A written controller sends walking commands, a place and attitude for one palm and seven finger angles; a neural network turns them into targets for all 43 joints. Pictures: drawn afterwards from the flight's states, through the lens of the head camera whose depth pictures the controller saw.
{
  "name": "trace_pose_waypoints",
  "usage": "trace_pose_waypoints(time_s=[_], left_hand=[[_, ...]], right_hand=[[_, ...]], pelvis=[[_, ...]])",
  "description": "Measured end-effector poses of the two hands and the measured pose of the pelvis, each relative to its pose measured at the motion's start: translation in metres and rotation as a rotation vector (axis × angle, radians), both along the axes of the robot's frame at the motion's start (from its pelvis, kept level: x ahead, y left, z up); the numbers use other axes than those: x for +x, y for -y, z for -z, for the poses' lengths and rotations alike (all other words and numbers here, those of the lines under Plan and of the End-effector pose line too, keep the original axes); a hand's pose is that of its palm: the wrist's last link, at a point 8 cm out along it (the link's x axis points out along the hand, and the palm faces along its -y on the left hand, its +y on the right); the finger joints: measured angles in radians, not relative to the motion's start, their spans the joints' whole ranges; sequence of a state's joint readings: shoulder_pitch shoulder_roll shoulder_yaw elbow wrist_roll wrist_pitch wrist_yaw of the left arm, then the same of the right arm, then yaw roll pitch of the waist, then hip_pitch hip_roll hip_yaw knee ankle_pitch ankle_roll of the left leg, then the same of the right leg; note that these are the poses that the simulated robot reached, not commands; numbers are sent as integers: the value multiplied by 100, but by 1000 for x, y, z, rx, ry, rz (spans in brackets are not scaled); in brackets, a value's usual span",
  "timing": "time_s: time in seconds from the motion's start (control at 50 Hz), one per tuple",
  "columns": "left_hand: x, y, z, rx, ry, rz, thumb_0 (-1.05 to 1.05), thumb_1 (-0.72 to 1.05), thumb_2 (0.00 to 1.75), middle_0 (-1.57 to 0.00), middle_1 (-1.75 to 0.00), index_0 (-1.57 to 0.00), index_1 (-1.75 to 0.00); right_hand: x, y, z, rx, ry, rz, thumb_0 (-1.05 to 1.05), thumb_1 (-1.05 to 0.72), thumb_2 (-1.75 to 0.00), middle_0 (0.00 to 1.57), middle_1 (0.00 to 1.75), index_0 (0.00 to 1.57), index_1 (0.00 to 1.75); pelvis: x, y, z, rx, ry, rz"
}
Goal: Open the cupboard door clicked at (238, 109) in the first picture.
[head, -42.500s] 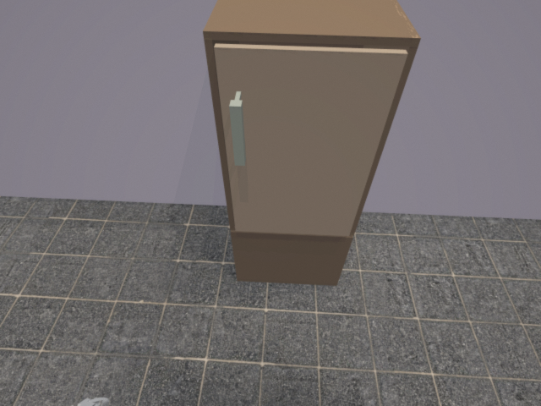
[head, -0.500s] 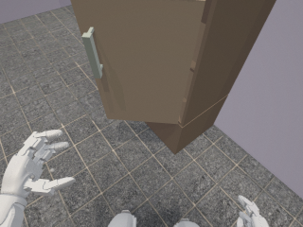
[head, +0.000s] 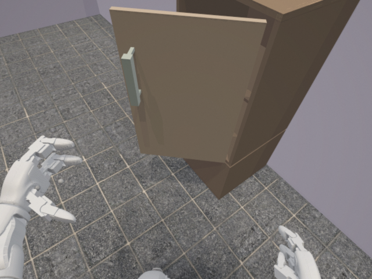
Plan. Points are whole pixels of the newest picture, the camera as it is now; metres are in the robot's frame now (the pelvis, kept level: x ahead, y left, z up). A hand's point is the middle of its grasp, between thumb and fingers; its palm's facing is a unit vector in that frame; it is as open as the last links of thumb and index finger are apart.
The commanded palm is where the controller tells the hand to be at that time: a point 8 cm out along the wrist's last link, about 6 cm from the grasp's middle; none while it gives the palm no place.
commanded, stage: raise the hand with hooked fingers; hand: left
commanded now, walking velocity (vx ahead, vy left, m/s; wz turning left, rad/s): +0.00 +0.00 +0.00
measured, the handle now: (133, 77) +0.61 +0.20 +0.08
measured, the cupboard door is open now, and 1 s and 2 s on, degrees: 47 47 47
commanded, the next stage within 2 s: move the hooked fingers beside the handle in 0.64 s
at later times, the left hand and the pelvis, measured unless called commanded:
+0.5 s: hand (66, 169) +0.29 +0.26 +0.09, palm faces -0.01 -1.00 -0.03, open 14.0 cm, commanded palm +0.26 +0.31 +0.10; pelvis +0.00 -0.01 +0.01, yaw -1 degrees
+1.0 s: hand (76, 155) +0.32 +0.25 +0.09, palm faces -0.02 -1.00 -0.02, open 14.0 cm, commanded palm +0.31 +0.30 +0.09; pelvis -0.01 -0.02 +0.00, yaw +0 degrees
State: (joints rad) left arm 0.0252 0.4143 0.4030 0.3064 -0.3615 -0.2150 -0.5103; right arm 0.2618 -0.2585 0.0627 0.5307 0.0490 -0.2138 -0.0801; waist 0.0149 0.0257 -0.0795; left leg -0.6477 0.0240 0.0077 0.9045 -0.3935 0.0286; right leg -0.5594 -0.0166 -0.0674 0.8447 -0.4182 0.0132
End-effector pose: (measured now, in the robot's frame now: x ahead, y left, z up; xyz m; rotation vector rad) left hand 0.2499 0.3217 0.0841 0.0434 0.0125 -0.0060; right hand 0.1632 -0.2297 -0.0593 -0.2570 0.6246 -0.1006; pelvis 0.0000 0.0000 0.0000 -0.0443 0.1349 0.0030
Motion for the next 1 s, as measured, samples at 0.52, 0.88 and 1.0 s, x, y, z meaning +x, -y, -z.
trace_pose_waypoints(time_s=[0.52,0.88,1.0], left_hand=[[20,7,-11,-16,12,7,-1,-50,30,-30,-120,-30,-120],[26,14,-11,-21,2,3,-1,-50,30,-30,-120,-30,-120],[54,14,-10,-27,-5,11,-1,-50,30,-30,-120,-30,-120]], right_hand=[[-28,32,0,-28,-74,76,1,-90,-90,20,30,20,30],[-20,32,6,-19,-69,51,1,-90,-90,20,30,20,30],[-28,39,11,-38,-110,68,1,-90,-90,20,30,20,30]], pelvis=[[0,10,-7,13,14,13],[-3,18,-6,16,12,3],[-5,19,-3,15,-3,1]])
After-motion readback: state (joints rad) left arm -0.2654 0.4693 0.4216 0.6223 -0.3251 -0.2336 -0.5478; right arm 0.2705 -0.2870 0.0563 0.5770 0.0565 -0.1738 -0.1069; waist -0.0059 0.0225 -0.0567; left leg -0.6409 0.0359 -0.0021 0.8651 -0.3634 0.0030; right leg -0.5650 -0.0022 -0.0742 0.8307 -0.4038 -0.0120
